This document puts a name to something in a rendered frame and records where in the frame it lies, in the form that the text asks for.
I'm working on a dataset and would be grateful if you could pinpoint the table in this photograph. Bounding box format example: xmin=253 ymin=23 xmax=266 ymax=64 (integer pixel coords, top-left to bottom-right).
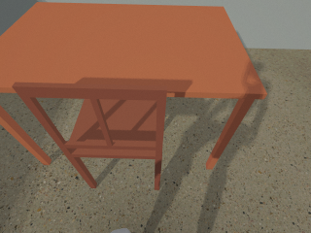
xmin=0 ymin=2 xmax=267 ymax=170

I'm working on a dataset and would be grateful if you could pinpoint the chair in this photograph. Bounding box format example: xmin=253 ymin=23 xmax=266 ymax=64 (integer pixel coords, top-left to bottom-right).
xmin=12 ymin=82 xmax=167 ymax=190

